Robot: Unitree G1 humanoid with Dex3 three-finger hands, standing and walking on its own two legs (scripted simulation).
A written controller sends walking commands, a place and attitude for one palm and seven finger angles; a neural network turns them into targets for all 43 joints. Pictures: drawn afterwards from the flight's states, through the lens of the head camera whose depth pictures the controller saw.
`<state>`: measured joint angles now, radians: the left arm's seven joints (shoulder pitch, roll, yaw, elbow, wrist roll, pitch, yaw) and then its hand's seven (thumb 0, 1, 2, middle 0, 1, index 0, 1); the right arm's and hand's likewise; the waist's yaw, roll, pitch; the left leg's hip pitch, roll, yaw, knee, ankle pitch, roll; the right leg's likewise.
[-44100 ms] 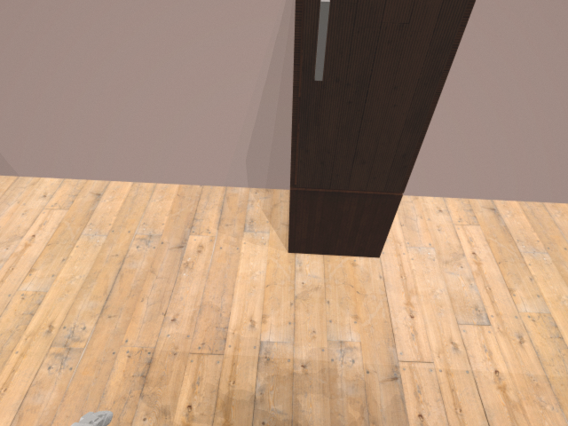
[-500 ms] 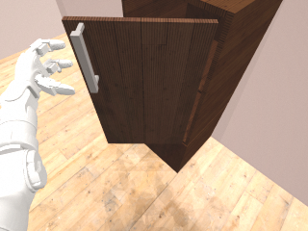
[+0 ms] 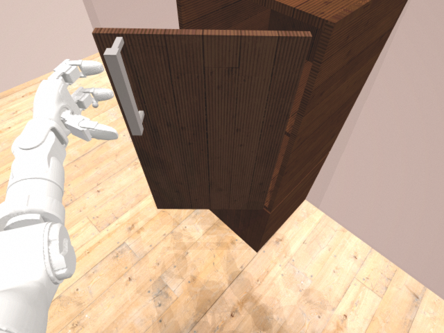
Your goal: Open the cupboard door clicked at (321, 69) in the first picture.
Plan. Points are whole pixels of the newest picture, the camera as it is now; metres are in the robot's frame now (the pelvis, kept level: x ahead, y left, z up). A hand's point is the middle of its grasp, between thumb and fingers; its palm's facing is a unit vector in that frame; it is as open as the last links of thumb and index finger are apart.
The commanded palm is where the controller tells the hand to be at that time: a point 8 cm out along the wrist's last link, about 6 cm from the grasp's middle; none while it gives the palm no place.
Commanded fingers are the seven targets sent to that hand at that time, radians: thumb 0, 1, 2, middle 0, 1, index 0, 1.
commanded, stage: slide the fingers in behind the handle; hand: left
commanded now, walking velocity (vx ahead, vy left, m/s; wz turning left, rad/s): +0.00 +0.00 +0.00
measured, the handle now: (129, 90) +0.51 +0.16 +0.16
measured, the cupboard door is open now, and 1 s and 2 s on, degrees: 44 44 43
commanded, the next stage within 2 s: close the thumb around the handle in 1.44 s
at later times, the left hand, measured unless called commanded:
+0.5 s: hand (112, 106) +0.46 +0.18 +0.17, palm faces -0.02 -1.00 +0.01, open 13.9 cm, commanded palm +0.44 +0.23 +0.17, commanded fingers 0.00 -0.50 0.30 -0.30 -1.20 -0.30 -1.20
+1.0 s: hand (133, 106) +0.46 +0.14 +0.17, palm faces -0.03 -1.00 +0.01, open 14.0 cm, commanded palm +0.44 +0.19 +0.17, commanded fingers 0.00 -0.50 0.30 -0.30 -1.20 -0.30 -1.20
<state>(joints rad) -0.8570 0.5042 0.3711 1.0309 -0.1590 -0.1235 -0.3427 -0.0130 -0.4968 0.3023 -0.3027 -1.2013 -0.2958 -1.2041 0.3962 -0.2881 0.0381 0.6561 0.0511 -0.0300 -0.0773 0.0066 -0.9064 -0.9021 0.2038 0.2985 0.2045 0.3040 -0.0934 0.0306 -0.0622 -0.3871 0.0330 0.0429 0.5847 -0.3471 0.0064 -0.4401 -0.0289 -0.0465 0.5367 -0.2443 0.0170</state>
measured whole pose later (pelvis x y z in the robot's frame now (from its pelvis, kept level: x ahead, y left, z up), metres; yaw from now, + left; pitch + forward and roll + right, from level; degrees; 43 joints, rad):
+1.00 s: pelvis -0.02 +0.00 +0.00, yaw +0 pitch +8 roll +0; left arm -0.92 0.36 0.28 1.05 -0.14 -0.15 -0.19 -0.01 -0.50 0.30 -0.30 -1.21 -0.30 -1.21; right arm 0.38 -0.27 0.03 0.68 0.04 -0.09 -0.06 0.01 -0.91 -0.90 0.20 0.30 0.20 0.30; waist -0.09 0.03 -0.05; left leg -0.39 0.03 0.05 0.59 -0.33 0.00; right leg -0.46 -0.03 -0.04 0.56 -0.23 0.01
